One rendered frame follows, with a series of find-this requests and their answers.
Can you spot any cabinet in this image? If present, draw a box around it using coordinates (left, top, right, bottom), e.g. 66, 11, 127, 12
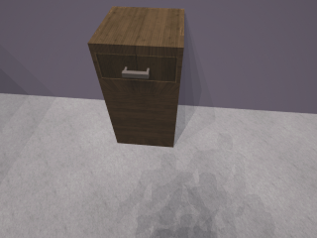
87, 6, 184, 148

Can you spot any drawer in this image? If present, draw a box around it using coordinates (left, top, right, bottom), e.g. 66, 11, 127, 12
96, 53, 177, 82

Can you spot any handle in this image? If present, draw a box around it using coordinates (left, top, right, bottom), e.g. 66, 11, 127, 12
122, 66, 150, 79

